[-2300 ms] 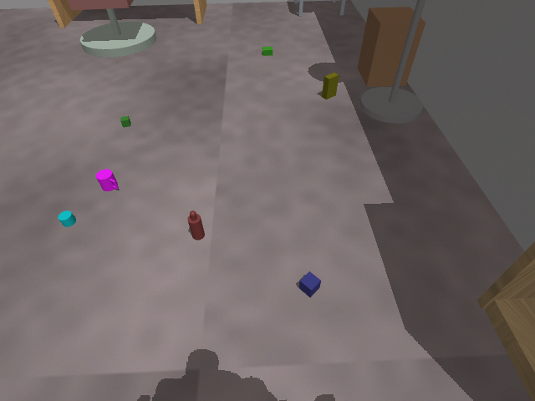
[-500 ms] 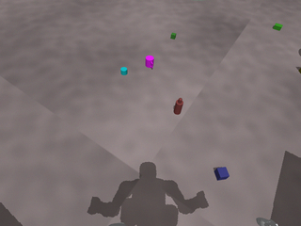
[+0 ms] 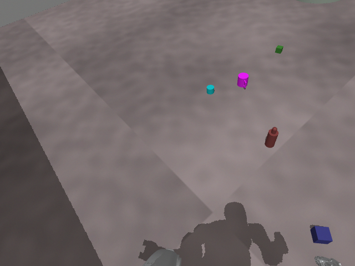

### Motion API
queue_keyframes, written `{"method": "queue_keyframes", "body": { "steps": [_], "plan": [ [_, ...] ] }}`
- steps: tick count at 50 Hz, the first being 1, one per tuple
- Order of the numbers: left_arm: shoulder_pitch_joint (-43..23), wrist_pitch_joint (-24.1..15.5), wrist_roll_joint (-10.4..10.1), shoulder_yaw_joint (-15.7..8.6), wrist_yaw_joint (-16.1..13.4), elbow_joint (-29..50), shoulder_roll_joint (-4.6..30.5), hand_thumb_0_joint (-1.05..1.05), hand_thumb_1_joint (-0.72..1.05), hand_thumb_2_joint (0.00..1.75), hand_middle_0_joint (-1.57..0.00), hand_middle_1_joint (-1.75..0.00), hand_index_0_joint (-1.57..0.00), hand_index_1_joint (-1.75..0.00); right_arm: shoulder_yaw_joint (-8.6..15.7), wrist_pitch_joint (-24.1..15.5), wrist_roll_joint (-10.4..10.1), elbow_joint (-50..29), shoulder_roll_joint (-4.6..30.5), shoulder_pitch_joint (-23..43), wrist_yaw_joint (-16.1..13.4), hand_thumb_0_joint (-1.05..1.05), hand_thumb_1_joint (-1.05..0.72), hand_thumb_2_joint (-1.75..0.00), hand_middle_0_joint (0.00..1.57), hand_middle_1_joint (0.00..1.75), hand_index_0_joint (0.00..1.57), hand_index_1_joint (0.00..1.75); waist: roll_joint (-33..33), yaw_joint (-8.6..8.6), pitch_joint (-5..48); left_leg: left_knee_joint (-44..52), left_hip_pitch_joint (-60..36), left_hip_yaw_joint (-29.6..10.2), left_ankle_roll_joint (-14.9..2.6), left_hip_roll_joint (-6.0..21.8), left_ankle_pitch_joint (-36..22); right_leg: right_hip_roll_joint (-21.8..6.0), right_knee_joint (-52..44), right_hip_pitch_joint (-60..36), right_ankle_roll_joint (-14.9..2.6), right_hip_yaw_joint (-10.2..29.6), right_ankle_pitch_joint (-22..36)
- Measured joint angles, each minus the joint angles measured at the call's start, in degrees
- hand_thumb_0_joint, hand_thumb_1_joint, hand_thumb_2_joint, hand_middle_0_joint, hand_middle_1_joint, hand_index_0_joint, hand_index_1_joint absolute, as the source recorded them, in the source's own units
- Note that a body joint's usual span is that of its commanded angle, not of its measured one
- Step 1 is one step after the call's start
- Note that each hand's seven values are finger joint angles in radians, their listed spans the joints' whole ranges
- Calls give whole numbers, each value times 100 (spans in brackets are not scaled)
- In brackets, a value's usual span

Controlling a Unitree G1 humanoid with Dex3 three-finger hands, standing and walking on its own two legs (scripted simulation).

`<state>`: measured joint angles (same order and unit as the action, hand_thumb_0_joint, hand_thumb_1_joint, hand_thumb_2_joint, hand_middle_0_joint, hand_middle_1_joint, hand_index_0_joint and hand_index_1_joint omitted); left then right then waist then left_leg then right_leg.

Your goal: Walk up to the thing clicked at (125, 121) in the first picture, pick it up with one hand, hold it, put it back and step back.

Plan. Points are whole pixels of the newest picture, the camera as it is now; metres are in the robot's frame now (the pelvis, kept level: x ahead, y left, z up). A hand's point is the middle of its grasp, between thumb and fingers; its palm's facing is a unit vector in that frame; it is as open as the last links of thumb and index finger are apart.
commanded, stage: walk up
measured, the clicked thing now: (279, 49) +2.00 -0.80 -0.74
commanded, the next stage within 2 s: stand in 1.10 s
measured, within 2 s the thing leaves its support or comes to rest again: neither
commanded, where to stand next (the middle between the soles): +0.07 +0.04 m, yaw +11 degrees
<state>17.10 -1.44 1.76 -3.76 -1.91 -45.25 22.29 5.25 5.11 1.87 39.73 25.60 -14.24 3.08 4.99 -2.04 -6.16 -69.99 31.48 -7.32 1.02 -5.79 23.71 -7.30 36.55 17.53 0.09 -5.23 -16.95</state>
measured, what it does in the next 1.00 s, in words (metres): steps on the spot: left foot, then right foot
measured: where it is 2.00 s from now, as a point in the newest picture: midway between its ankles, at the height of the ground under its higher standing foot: outside the picture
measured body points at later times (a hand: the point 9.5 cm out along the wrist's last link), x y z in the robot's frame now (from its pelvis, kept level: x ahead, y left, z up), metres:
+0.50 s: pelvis +0.01 +0.03 -0.02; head +0.05 +0.04 +0.43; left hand +0.02 +0.35 -0.14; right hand +0.16 -0.27 -0.12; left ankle +0.01 +0.17 -0.73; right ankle +0.07 -0.10 -0.73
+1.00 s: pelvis +0.02 +0.03 +0.00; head +0.03 +0.05 +0.45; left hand +0.02 +0.36 -0.12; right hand +0.19 -0.23 -0.12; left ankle +0.01 +0.16 -0.73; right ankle +0.07 -0.10 -0.73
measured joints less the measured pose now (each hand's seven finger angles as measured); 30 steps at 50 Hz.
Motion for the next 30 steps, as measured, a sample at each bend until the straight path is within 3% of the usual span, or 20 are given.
{"method": "queue_keyframes", "body": {
  "steps": [4,8,11,12,13,15,17,23,24,25,27,29,30],
  "plan": [
    [61,-47,77,-40,53,82,65,1,89,89,-20,-30,-21,-30,15,-61,-87,205,70,-206,63,0,-90,-90,20,30,21,30,16,-11,30,659,-317,15,100,420,-293,-147,-213,-72,57,-181,95],
    [61,-53,113,-102,172,246,249,1,89,89,-20,-30,-21,-30,-67,-138,-101,522,-11,-330,21,1,-90,-90,20,30,21,30,-140,-41,24,2196,-907,295,111,707,71,-297,44,-39,95,-407,-85],
    [19,31,35,-134,220,264,435,1,89,89,-20,-30,-21,-30,-122,-318,-90,706,-132,-328,-65,1,-90,-90,20,30,21,30,-473,-51,-26,3188,-1369,551,44,582,-471,-553,671,146,145,-411,-430],
    [-1,88,4,-158,212,213,492,1,89,89,-20,-30,-21,-30,-140,-370,-70,761,-225,-278,-105,1,-90,-90,20,30,21,30,-719,-85,-100,3125,-1423,657,34,438,-473,-683,956,229,27,-230,-597],
    [-4,166,-28,-166,201,136,485,1,90,89,-20,-30,-21,-30,-174,-414,-38,763,-280,-276,-137,1,-90,-90,20,30,21,30,-835,-92,-84,3006,-1405,694,20,389,-391,-610,1276,347,-10,-5,-895],
    [-37,299,-70,-97,181,-75,387,1,90,90,-20,-30,-21,-30,-251,-479,-48,758,-320,-321,-172,1,-90,-90,20,30,21,30,-795,61,63,2866,-1316,505,-50,431,-283,-202,1831,508,-63,222,-1394],
    [-81,323,-113,-25,208,-182,313,1,90,89,-20,-30,-20,-30,-312,-507,-60,770,-363,-347,-229,1,-90,-90,20,30,21,30,-804,157,155,2959,-1319,338,-90,438,-325,51,2039,605,-97,314,-1440],
    [-202,138,-160,80,234,-291,31,1,90,89,-20,-30,-21,-30,-386,-605,-141,744,-258,-126,-327,0,-90,-90,21,30,21,30,-729,145,61,2812,-1199,167,7,431,-274,296,675,314,-145,283,-793],
    [-257,115,-142,94,223,-351,-46,1,90,89,-20,-30,-21,-30,-374,-587,-172,754,-209,-52,-341,0,-90,-90,21,30,21,30,-600,142,-1,2672,-1165,96,32,486,-203,374,492,225,-84,229,-331],
    [-307,97,-114,120,213,-410,-132,1,90,89,-20,-30,-21,-30,-355,-555,-212,788,-167,25,-363,0,-90,-90,20,30,21,30,-425,147,-50,2543,-1136,-8,30,564,-148,459,431,149,-8,128,-221],
    [-330,67,-70,191,231,-456,-194,1,90,89,-20,-30,-21,-30,-338,-487,-275,870,-193,146,-411,0,-90,-90,20,30,21,30,-338,116,-22,2299,-1019,-43,-108,528,38,441,442,129,56,56,-265],
    [-361,91,-56,218,261,-515,-185,1,90,89,-20,-30,-21,-30,-360,-497,-276,956,-262,236,-422,0,-90,-90,20,30,21,30,-474,62,13,2306,-1072,243,-181,413,406,259,511,134,55,131,-341],
    [-386,115,-59,233,267,-556,-195,1,90,89,-20,-30,-21,-30,-371,-540,-276,980,-262,245,-407,0,-90,-90,20,30,21,30,-478,74,48,2560,-1170,318,-219,397,224,195,504,118,81,118,-353]
  ]
}}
